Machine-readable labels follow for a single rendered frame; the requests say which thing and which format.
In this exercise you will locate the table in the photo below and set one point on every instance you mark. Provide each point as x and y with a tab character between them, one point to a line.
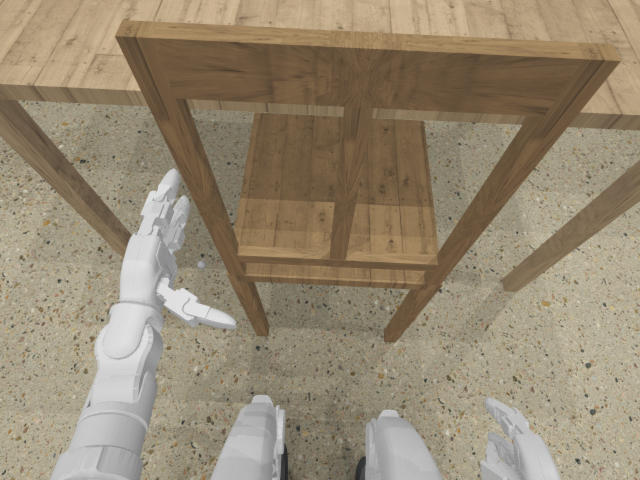
66	51

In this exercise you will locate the robot thigh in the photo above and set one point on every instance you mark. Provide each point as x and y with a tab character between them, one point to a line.
395	448
257	436

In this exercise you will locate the robot left thigh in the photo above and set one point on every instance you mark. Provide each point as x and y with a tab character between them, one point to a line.
257	436

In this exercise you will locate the chair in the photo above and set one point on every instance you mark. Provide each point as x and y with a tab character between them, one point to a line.
347	201

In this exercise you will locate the robot right thigh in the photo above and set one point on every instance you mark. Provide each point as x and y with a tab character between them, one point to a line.
395	448

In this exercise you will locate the robot right hand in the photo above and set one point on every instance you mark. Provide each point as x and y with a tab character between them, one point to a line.
528	458

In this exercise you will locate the robot left forearm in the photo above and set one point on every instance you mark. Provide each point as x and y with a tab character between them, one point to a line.
111	429

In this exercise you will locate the robot left hand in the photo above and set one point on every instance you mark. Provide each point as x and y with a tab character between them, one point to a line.
150	254

